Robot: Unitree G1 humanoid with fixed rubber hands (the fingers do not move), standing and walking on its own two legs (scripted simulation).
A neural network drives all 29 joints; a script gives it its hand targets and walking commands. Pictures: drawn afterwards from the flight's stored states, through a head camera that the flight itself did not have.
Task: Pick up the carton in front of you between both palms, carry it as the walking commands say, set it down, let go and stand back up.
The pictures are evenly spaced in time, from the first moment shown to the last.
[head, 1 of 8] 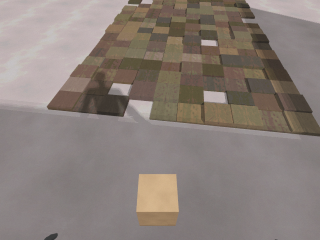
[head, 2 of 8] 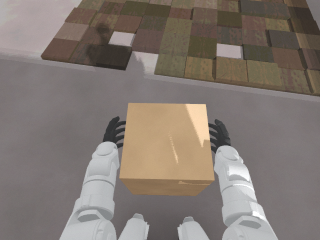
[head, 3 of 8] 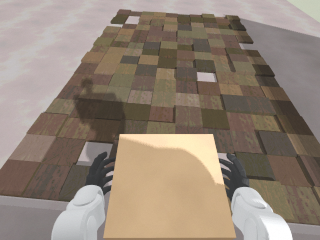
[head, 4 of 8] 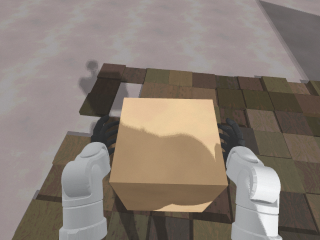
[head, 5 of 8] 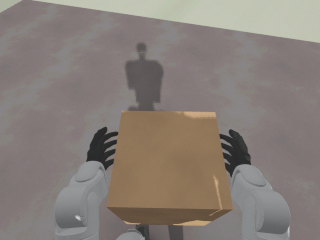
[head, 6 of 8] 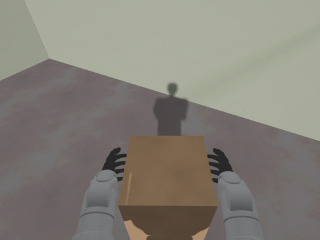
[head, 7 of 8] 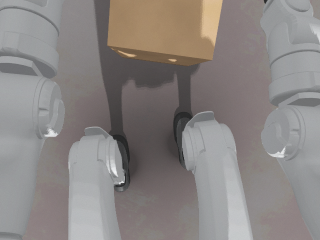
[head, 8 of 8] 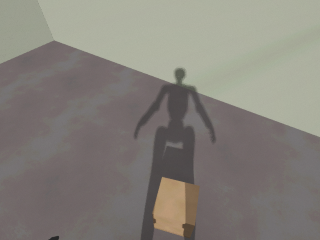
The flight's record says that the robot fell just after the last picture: no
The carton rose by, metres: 0.78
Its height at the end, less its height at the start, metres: +0.00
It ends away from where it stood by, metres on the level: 6.90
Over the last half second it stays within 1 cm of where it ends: yes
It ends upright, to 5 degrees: yes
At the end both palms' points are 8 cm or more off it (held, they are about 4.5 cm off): yes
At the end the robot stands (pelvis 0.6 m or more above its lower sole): yes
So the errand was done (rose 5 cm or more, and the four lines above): yes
